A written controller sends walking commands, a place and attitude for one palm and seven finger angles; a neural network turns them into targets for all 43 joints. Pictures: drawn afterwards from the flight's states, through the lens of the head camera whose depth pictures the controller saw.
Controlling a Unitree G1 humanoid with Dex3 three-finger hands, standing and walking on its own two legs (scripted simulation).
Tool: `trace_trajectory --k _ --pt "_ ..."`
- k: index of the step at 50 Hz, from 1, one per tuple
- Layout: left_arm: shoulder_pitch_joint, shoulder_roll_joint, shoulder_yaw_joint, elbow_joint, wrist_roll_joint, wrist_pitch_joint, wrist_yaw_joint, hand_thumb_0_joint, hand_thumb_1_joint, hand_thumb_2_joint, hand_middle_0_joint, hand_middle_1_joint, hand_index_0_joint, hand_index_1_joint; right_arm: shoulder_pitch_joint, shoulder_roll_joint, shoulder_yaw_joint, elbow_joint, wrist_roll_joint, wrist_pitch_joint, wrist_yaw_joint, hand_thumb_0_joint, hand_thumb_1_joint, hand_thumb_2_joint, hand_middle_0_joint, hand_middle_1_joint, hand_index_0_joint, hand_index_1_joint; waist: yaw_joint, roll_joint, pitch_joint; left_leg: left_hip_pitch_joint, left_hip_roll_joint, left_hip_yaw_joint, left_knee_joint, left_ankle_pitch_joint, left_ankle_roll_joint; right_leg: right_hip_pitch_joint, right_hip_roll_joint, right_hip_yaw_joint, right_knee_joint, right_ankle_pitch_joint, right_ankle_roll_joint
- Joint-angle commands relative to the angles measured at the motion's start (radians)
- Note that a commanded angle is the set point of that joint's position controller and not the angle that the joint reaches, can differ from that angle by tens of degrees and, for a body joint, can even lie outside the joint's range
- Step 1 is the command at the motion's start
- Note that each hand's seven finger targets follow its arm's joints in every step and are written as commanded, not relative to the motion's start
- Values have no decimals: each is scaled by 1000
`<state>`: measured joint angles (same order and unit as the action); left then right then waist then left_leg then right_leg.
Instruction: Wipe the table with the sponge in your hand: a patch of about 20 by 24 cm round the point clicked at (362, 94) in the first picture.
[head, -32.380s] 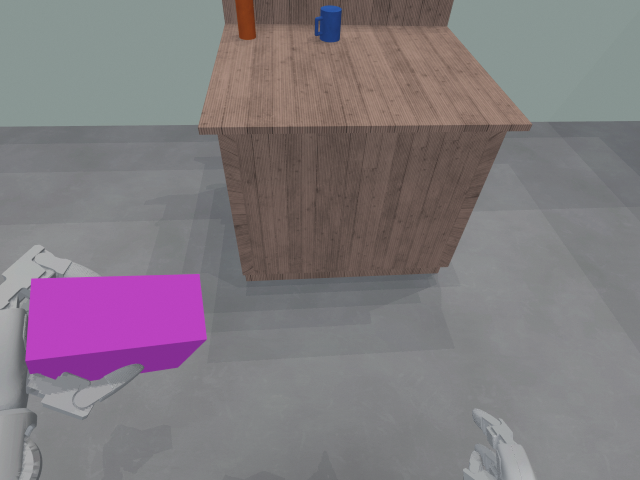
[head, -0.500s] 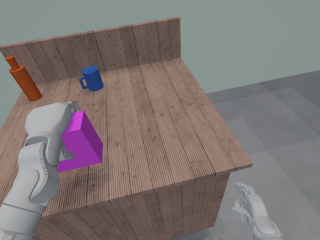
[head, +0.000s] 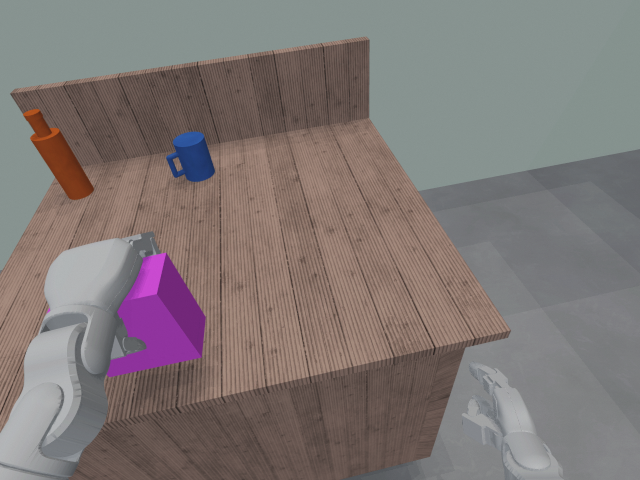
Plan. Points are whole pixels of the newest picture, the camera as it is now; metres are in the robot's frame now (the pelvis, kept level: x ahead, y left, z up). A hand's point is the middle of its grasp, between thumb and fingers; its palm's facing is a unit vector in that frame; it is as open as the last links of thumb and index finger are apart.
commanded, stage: bring the sponge back beside the body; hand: left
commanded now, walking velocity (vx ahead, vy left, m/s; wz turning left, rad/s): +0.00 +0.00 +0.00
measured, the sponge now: (145, 327) +0.24 +0.28 +0.08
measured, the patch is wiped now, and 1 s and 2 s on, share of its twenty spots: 1.00 1.00 1.00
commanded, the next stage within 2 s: step back with the hand held close in 1.02 s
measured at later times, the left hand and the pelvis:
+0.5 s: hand (104, 343) +0.19 +0.29 +0.12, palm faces +0.08 -0.09 -0.99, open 10.6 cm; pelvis -0.01 +0.00 +0.00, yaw +0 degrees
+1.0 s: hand (91, 360) +0.17 +0.29 +0.12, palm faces +0.10 -0.09 -0.99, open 10.6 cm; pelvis -0.02 +0.01 +0.00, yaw -1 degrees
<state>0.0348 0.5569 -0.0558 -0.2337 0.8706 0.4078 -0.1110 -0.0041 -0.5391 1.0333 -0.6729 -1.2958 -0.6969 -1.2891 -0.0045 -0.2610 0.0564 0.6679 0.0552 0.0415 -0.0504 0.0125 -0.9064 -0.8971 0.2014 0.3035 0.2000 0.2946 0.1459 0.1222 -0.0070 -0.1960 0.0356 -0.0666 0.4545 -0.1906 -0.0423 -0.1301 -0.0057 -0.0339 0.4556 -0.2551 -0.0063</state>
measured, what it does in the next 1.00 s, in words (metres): stands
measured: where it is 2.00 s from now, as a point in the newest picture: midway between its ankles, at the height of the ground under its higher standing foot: outside the picture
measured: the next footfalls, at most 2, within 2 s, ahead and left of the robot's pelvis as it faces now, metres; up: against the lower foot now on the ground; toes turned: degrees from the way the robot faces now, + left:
none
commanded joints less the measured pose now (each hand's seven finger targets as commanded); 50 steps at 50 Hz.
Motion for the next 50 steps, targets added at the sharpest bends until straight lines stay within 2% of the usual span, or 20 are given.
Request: trace_trajectory --k 1,2,6,7,11,12,16,17,21,22,26,29,31,32,36,37,40,46,47,50 --pt "-248 265 210 -233 34 -8 62 0 100 1300 -1200 -1600 -1200 -1600 -251 -92 -35 -190 -4 -63 -7 0 -900 -900 200 300 200 300 -4 -23 -187 94 -53 17 -52 123 72 -4 33 59 -96 106 -55" --pt "-238 220 168 -223 33 -6 59 0 100 1300 -1200 -1600 -1200 -1600 -237 -85 -31 -197 -10 -63 -7 0 -900 -900 200 300 200 300 -2 -39 -188 85 -56 29 -44 131 76 -2 27 23 -92 115 -51" --pt "-223 270 220 -248 37 -6 70 0 100 1300 -1200 -1600 -1200 -1600 -255 -94 -37 -190 -5 -61 -10 0 -900 -900 200 300 200 300 -3 -23 -182 91 -54 18 -49 113 71 -5 33 67 -97 93 -55" --pt "-207 220 174 -255 34 -8 67 0 100 1300 -1200 -1600 -1200 -1600 -241 -85 -31 -203 -10 -66 -8 0 -900 -900 200 300 200 300 1 -7 -196 88 -58 29 -43 128 75 3 26 28 -90 109 -52" --pt "-123 261 234 -291 22 -23 74 0 100 1300 -1200 -1600 -1200 -1600 -248 -91 -40 -198 -9 -70 -6 0 -900 -900 200 300 200 300 2 -29 -187 97 -54 17 -38 129 73 0 33 68 -93 117 -53" --pt "-104 225 200 -291 17 -26 73 0 100 1300 -1200 -1600 -1200 -1600 -229 -84 -36 -206 -14 -72 -6 0 -900 -900 200 300 200 300 3 -30 -193 87 -55 29 -33 123 75 2 25 32 -90 109 -48" --pt "-71 253 240 -323 16 -36 84 0 100 1300 -1200 -1600 -1200 -1600 -243 -92 -43 -199 -10 -73 -7 0 -900 -900 200 300 200 300 -5 -23 -159 93 -50 16 -37 109 71 -17 34 74 -100 92 -53" --pt "-70 216 203 -321 20 -38 84 0 100 1300 -1200 -1600 -1200 -1600 -225 -85 -39 -206 -15 -75 -7 0 -900 -900 200 300 200 300 0 -17 -166 87 -53 27 -33 117 74 -12 28 36 -95 98 -49" --pt "-36 243 240 -335 19 -48 99 0 100 1300 -1200 -1600 -1200 -1600 -238 -88 -45 -198 -11 -82 -11 0 -900 -900 200 300 200 300 -2 -20 -130 87 -49 14 -42 89 71 -26 36 69 -104 63 -52" --pt "-28 200 197 -320 20 -47 97 0 100 1300 -1200 -1600 -1200 -1600 -219 -82 -40 -205 -16 -82 -10 0 -900 -900 200 300 200 300 0 -24 -129 74 -52 24 -43 77 72 -26 30 29 -103 51 -47" --pt "9 247 247 -353 21 -57 109 0 100 1300 -1200 -1600 -1200 -1600 -237 -87 -48 -200 -13 -86 -13 0 -900 -900 200 300 200 300 1 -4 -130 82 -52 14 -45 54 71 -23 36 81 -110 28 -52" --pt "62 205 219 -325 16 -60 111 0 100 1300 -1200 -1600 -1200 -1600 -211 -86 -49 -195 -22 -84 -10 0 -900 -900 200 300 200 300 3 -27 -112 74 -50 24 -42 62 72 -29 32 42 -111 42 -46" --pt "65 230 249 -364 13 -65 117 0 100 1300 -1200 -1600 -1200 -1600 -234 -85 -49 -199 -16 -90 -11 0 -900 -900 200 300 200 300 0 -11 -110 77 -49 13 -48 40 69 -27 38 76 -113 19 -50" --pt "72 183 202 -354 15 -63 114 0 100 1300 -1200 -1600 -1200 -1600 -219 -78 -45 -203 -19 -90 -10 0 -900 -900 200 300 200 300 2 -4 -106 69 -51 25 -44 46 72 -30 34 42 -108 25 -47" --pt "26 235 244 -370 25 -72 127 0 100 1300 -1200 -1600 -1200 -1600 -235 -84 -50 -191 -17 -97 -17 0 -900 -900 200 300 200 300 -6 -2 -101 81 -48 12 -52 16 69 -37 41 86 -120 -4 -52" --pt "14 203 209 -361 28 -72 126 0 100 1300 -1200 -1600 -1200 -1600 -217 -77 -44 -196 -21 -99 -16 0 -900 -900 200 300 200 300 -2 7 -112 72 -51 23 -51 24 71 -27 35 41 -113 6 -50" --pt "30 213 218 -335 20 -73 129 0 100 1300 -1200 -1600 -1200 -1600 -214 -81 -51 -181 -21 -96 -18 0 -900 -900 200 300 200 300 -6 -27 -97 79 -50 20 -56 20 70 -36 29 57 -126 -2 -42" --pt "48 223 240 -348 22 -67 125 0 100 1300 -1200 -1600 -1200 -1600 -238 -83 -50 -183 -18 -101 -14 0 -900 -900 200 300 200 300 1 12 -104 68 -49 9 -71 15 67 -8 42 76 -115 11 -53" --pt "46 178 190 -339 22 -63 118 0 100 1300 -1200 -1600 -1200 -1600 -229 -76 -43 -189 -22 -99 -12 0 -900 -900 200 300 200 300 1 5 -101 59 -51 21 -70 11 70 -12 37 35 -112 7 -48" --pt "55 206 214 -333 20 -61 117 0 100 1300 -1200 -1600 -1200 -1600 -224 -84 -50 -181 -22 -94 -12 0 -900 -900 200 300 200 300 -1 -36 -104 64 -51 19 -67 9 71 -20 30 54 -120 0 -41"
